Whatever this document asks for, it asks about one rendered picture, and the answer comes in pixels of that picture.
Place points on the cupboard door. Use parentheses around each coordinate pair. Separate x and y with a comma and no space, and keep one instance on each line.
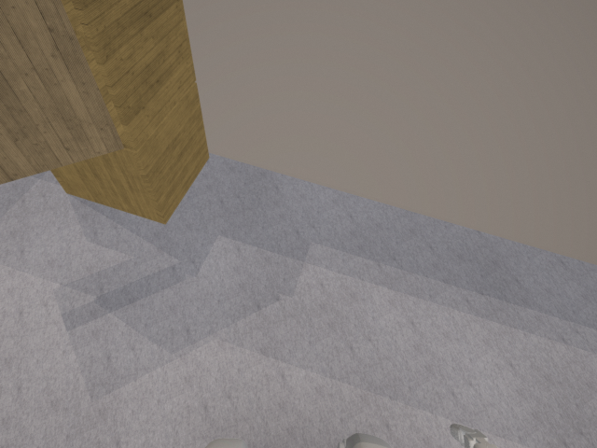
(52,113)

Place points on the robot right hand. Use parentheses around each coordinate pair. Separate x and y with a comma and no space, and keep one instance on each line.
(470,438)

